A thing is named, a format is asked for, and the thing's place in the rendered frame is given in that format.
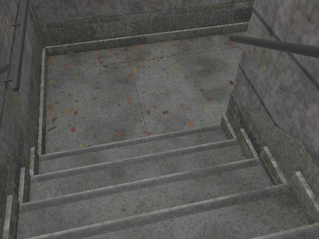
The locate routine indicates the stairs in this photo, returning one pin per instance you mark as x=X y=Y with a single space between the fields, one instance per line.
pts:
x=186 y=184

